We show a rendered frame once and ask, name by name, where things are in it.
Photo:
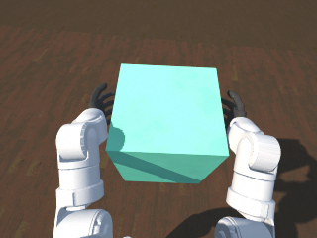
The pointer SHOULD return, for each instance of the left robot hand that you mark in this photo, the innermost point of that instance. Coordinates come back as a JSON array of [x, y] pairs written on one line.
[[96, 100]]

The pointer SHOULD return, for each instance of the robot right forearm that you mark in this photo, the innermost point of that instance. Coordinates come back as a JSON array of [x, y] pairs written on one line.
[[255, 170]]

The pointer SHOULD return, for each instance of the right robot hand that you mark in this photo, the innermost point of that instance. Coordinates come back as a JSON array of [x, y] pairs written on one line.
[[236, 110]]

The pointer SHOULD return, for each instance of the robot right upper arm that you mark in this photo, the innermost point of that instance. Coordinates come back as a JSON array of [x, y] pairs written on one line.
[[234, 227]]

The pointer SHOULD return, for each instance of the robot left forearm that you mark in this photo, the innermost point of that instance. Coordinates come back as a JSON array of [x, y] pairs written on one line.
[[78, 159]]

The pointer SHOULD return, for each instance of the carton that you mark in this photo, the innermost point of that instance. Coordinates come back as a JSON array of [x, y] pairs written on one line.
[[167, 124]]

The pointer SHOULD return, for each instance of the robot left upper arm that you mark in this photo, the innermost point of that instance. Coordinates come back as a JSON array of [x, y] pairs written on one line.
[[85, 223]]

